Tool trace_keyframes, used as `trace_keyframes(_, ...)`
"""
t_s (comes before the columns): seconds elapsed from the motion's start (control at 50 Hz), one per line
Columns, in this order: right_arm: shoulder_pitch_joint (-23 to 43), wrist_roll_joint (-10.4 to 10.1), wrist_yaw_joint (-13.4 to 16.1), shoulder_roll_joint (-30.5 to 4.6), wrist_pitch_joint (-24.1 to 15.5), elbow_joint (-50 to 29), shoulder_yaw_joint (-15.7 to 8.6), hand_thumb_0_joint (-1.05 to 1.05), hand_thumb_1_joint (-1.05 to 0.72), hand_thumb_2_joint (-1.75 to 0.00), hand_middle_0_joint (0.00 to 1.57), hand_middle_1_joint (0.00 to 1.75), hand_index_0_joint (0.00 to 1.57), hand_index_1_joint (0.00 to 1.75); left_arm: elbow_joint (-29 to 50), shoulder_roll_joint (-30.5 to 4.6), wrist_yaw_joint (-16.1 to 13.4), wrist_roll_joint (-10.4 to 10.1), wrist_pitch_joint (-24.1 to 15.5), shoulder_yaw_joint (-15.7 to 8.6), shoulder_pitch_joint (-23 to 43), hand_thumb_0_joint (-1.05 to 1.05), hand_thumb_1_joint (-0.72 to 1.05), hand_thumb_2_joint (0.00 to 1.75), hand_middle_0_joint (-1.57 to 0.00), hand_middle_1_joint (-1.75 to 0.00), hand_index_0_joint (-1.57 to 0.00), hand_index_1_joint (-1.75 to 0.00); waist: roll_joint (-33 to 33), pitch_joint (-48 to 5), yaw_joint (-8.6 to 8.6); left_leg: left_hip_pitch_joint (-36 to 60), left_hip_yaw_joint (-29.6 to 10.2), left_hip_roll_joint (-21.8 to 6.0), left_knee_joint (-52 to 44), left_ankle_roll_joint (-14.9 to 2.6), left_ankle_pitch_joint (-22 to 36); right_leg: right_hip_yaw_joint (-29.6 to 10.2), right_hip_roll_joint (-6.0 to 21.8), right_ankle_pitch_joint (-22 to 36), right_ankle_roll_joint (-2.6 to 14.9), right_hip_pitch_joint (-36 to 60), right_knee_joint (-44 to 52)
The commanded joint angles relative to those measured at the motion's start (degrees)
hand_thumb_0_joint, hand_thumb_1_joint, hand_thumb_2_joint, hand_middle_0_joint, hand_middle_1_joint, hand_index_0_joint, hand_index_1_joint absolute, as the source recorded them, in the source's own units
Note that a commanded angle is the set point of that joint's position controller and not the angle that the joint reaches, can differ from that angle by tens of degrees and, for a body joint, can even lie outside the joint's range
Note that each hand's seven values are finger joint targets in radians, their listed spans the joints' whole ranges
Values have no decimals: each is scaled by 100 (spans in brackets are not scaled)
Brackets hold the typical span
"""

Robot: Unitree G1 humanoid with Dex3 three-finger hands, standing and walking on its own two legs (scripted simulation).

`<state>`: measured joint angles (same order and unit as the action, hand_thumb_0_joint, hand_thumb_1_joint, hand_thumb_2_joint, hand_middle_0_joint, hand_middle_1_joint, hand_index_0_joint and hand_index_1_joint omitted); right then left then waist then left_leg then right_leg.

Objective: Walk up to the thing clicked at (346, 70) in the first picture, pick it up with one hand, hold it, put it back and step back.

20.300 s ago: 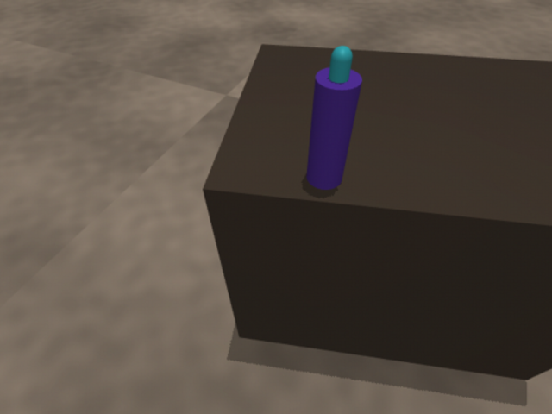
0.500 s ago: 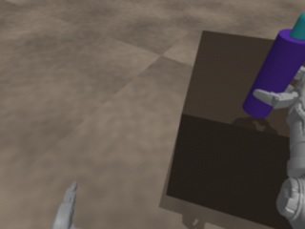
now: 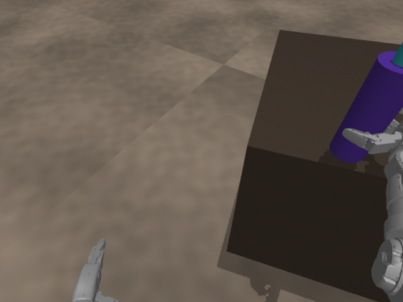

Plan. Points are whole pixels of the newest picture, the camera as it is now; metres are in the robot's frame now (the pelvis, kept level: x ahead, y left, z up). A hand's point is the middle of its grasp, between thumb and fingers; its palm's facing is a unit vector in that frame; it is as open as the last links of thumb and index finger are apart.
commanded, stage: lower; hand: right
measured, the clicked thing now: (376, 104) +0.43 -0.26 +0.19
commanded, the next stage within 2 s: loosen in 0.64 s
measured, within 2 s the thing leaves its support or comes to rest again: rests again in 0.46 s
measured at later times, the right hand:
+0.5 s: hand (370, 132) +0.44 -0.29 +0.12, palm faces +0.39 +0.92 -0.01, open 10.7 cm
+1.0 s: hand (372, 132) +0.44 -0.29 +0.12, palm faces +0.37 +0.93 +0.01, open 10.5 cm
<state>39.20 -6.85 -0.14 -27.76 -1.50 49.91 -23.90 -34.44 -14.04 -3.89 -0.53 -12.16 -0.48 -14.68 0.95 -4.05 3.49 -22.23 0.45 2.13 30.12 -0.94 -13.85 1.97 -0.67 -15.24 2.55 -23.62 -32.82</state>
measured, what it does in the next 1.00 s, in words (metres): stands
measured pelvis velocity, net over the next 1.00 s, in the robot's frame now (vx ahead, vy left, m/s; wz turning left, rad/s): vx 0.00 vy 0.00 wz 0.00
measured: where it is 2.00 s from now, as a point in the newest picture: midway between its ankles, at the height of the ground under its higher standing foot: outside the picture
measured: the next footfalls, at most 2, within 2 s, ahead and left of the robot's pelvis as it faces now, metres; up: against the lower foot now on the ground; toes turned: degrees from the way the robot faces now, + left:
none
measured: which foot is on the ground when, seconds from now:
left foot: down 0.00-1.00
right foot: down 0.00-1.00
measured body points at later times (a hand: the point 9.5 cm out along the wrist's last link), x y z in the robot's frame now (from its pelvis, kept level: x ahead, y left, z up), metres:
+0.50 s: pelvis +0.00 +0.00 +0.00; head +0.03 -0.01 +0.45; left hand +0.15 +0.26 -0.07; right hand +0.41 -0.33 +0.12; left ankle +0.01 +0.11 -0.73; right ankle +0.01 -0.09 -0.73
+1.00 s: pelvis +0.00 +0.00 -0.01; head +0.03 -0.02 +0.44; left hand +0.14 +0.26 -0.08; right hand +0.41 -0.34 +0.12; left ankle +0.01 +0.11 -0.73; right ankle +0.01 -0.09 -0.73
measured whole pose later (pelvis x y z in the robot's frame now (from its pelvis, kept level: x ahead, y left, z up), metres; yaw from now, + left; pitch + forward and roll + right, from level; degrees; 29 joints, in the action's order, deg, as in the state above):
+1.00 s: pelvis +0.00 +0.00 -0.01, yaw +0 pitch +9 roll +2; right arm 39.2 -7.8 -2.4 -29.2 -12.4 57.3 -26.0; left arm -30.0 -14.3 -3.1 -0.1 -8.8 0.3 -15.7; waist 0.5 -6.2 5.0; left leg -29.2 0.6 2.4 35.5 -0.7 -15.6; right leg 1.9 -0.3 -17.5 2.8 -30.9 -39.1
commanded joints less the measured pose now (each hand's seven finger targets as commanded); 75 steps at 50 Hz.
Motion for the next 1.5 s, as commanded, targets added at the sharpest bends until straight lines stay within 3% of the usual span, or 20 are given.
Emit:
trace_keyframes(0.0, 3086, -199, -36, -2065, -760, -1629, -459, 0, 11, -132, 125, 148, 133, 148, 837, -992, -73, -53, -210, -488, 279, 0, -54, 4, -5, -4, -4, -5, 529, -2255, 61, 352, -44, -24, -248, -20, 1329, -316, 211, 1524, -151, 1426, 277)
trace_keyframes(0.04, 3626, -171, -8, -2117, -888, -2057, -428, 0, 10, -130, 125, 146, 132, 146, 1288, -822, -65, -42, -234, -295, 691, 0, -54, 5, -5, -4, -4, -5, 744, -2688, 10, 511, -60, -44, -229, -22, 1401, -286, 201, 1634, -171, 1551, 217)
trace_keyframes(0.08, 2954, -155, -14, -1802, -862, -1252, -289, 0, 9, -131, 125, 146, 132, 146, 541, -527, -24, -42, -124, -121, 138, 0, -54, 5, -5, -4, -4, -5, 723, -2028, -10, 261, -34, -5, -222, -48, 1282, -317, 219, 1713, -195, 1239, 237)
trace_keyframes(0.14, 3208, -104, 30, -2159, -1016, -1600, -467, 0, 8, -132, 127, 148, 134, 148, 1115, -777, -63, -25, -144, -241, 555, 0, -55, 5, -5, -4, -4, -5, 737, -2568, -29, 446, -56, -27, -163, -35, 1455, -293, 212, 1858, -188, 1382, 159)
trace_keyframes(0.2, 2976, -123, 7, -2099, -1077, -1412, -423, 0, 10, -135, 128, 151, 136, 151, 767, -825, -59, -30, -61, -329, 275, 0, -54, 5, -5, -4, -4, -5, 834, -2136, 13, 296, -63, -22, -211, -45, 1246, -289, 198, 1501, -179, 1191, 220)
trace_keyframes(0.3, 3295, -148, -21, -2097, -1251, -1658, -422, 0, 11, -134, 127, 150, 135, 150, 1132, -768, -70, -31, -64, -251, 550, 0, -54, 4, -5, -4, -4, -4, 734, -2485, 26, 338, -62, -11, -107, -27, 1464, -303, 210, 1774, -164, 1296, 77)
trace_keyframes(0.34, 2869, -189, -65, -1705, -1228, -1033, -276, 0, 12, -134, 126, 149, 134, 149, 845, -713, -54, -24, -19, -253, 145, 0, -54, 5, -5, -4, -4, -5, 557, -2018, 169, 78, -37, 14, -145, -36, 1271, -331, 229, 1556, -157, 1116, 124)
trace_keyframes(0.38, 3328, -155, -38, -2256, -1329, -1750, -540, 0, 12, -133, 126, 148, 133, 149, 1422, -1080, -94, -21, -58, -459, 632, 0, -54, 4, -5, -4, -4, -4, 565, -2669, 80, 290, -67, -18, -99, -15, 1436, -319, 225, 1667, -147, 1355, 86)
trace_keyframes(0.44, 2737, -166, -76, -1767, -1252, -946, -282, 0, 12, -133, 126, 148, 133, 149, 662, -840, -46, -23, 26, -395, -12, 0, -54, 4, -5, -4, -5, -4, 705, -1855, 163, -218, -12, 36, -117, -41, 1060, -387, 283, 1550, -199, 1175, 131)
trace_keyframes(0.5, 3308, -151, -39, -2038, -1424, -1557, -405, 0, 11, -131, 125, 147, 133, 147, 1336, -828, -29, -9, -53, -298, 500, 0, -54, 5, -5, -4, -4, -5, 825, -2585, 99, -17, 1, 35, -39, -39, 1186, -405, 315, 1862, -228, 1426, 17)
trace_keyframes(0.6, 3101, -119, -37, -2118, -1505, -1294, -468, 0, 9, -134, 128, 150, 135, 150, 1317, -975, -55, 7, -7, -409, 473, 0, -54, 5, -5, -4, -4, -5, 576, -2590, 124, 200, -75, -5, 29, -12, 1400, -302, 211, 1663, -153, 1086, -107)
trace_keyframes(0.64, 2707, -157, -74, -1634, -1449, -751, -280, 0, 10, -133, 127, 149, 134, 149, 1026, -828, -24, 3, 34, -320, 256, 0, -54, 4, -5, -4, -4, -4, 534, -2070, 170, -133, -37, 25, 31, -34, 1104, -347, 245, 1410, -174, 878, -31)
trace_keyframes(0.72, 2821, -76, -64, -1816, -1521, -682, -325, 0, 13, -131, 125, 147, 133, 147, 1108, -872, -6, 33, 47, -341, 290, 0, -54, 4, -5, -4, -4, -4, 706, -2257, 135, -309, -8, 46, 96, -48, 997, -393, 293, 1612, -213, 1018, -117)
trace_keyframes(0.76, 2555, -102, -96, -1602, -1505, -337, -265, 0, 24, -115, 120, 132, 126, 132, 1054, -816, 16, 17, 45, -295, 213, 0, -50, 2, -5, -5, -7, -3, 499, -1774, 199, -463, 29, 49, 95, -40, 753, -441, 318, 1158, -204, 731, -33)
trace_keyframes(0.8, 3086, -56, -101, -2146, -1648, -1073, -430, 0, 29, -99, 115, 116, 120, 116, 1434, -976, -5, 23, 28, -359, 489, 0, -50, 2, -5, -5, -7, -3, 775, -2535, 106, -179, -26, 8, 132, -48, 916, -386, 280, 1290, -200, 982, -100)
trace_keyframes(0.86, 2613, -112, -244, -1692, -1527, -493, -199, 0, 36, -75, 111, 98, 115, 98, 1167, -808, -16, -8, 87, -272, 36, 0, -51, 3, -5, -6, -6, -4, 455, -1979, 220, -248, -10, 25, 126, -25, 860, -355, 249, 1005, -153, 710, -63)
trace_keyframes(0.9, 2834, -171, -257, -1888, -1574, -842, -347, 0, 43, -59, 109, 88, 112, 88, 1380, -911, -16, -15, 57, -329, 260, 0, -51, 3, -5, -6, -7, -4, 532, -2255, 198, -271, -28, 9, 179, -27, 859, -367, 248, 999, -150, 747, -104)
trace_keyframes(1.04, 2633, -99, -285, -1836, -1455, -302, -322, 0, 50, -33, 81, 60, 83, 60, 1379, -879, -25, -4, 83, -247, 263, 0, -55, 6, -6, -6, -5, -6, 593, -2044, 163, -458, -3, 15, 230, -44, 730, -382, 276, 1027, -181, 639, -158)
trace_keyframes(1.4, 2511, -164, -272, -1587, -1431, -460, -160, 0, 32, -24, 29, 27, 29, 27, 1681, -928, -55, -29, 124, -282, 82, 0, -52, 3, -6, -7, -7, -5, 508, -2079, 181, -474, 33, 15, 314, -48, 714, -392, 268, 1080, -168, 715, -234)
trace_keyframes(1.48, 2735, -172, -148, -2092, -1409, -1162, -444, 0, 32, -19, 28, 23, 27, 23, 1852, -1177, -104, -36, 178, -520, -91, 0, -51, 3, -5, -6, -7, -5, 635, -2307, 148, -183, 18, -33, 226, -33, 958, -326, 206, 1223, -144, 903, -200)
